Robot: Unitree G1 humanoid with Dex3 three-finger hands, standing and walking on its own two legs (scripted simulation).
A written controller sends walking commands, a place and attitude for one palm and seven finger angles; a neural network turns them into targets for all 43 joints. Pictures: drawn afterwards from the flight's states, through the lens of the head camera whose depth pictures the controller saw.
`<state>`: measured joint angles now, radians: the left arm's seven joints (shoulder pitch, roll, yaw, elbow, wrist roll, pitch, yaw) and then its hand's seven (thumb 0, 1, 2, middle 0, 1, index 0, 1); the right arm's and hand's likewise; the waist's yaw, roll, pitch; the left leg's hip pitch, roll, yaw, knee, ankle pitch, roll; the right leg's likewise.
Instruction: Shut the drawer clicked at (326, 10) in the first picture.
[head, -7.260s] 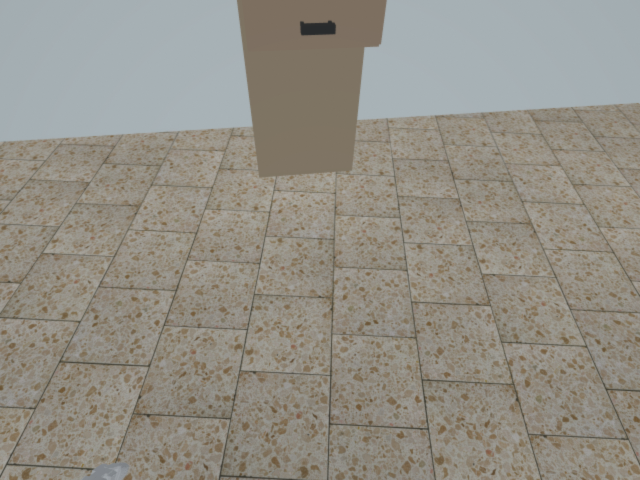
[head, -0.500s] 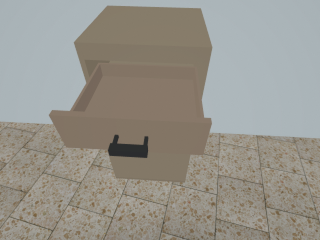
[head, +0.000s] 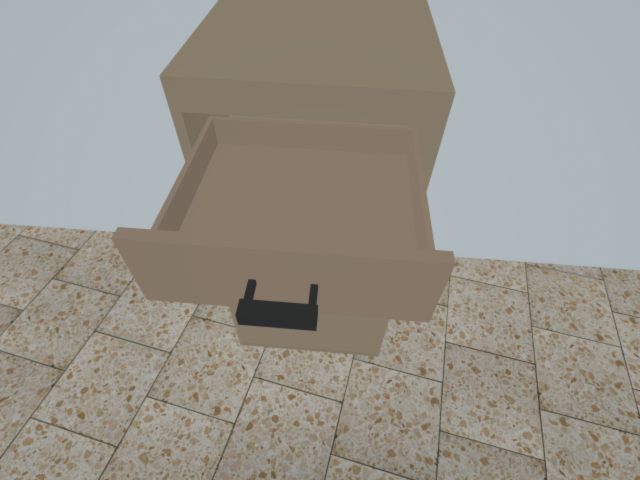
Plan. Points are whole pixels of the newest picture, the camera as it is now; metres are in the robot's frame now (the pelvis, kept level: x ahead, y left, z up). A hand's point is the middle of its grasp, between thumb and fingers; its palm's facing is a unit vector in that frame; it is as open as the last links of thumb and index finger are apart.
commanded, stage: come to a stop and stand still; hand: left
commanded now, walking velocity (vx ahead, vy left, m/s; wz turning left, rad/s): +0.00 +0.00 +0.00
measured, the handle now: (280, 301) +0.33 +0.07 +0.04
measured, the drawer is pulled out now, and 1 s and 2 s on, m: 0.29 0.29 0.29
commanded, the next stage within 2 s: look again from close up in 0.62 s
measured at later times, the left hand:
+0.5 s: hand out of the picture +0.09 +0.16 -0.17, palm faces +0.02 -0.98 -0.21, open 7.3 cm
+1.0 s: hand out of the picture +0.05 +0.16 -0.17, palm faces +0.03 -0.98 -0.20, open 7.3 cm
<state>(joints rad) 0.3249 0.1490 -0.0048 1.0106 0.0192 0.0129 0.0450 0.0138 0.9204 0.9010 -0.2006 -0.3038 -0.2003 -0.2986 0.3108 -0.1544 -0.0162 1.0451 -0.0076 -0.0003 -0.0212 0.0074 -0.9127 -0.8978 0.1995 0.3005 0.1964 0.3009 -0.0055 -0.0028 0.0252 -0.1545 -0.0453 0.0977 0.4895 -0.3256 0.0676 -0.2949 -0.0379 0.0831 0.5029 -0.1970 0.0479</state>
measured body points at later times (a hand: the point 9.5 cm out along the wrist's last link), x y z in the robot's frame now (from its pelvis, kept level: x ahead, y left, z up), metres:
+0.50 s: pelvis +0.04 -0.01 +0.00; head +0.05 -0.01 +0.45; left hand +0.09 +0.22 -0.15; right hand +0.06 -0.24 -0.15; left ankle -0.04 +0.07 -0.73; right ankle +0.05 -0.16 -0.73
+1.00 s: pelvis +0.04 -0.02 +0.00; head +0.06 -0.01 +0.45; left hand +0.05 +0.21 -0.16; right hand +0.04 -0.24 -0.16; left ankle -0.04 +0.07 -0.73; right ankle +0.05 -0.16 -0.73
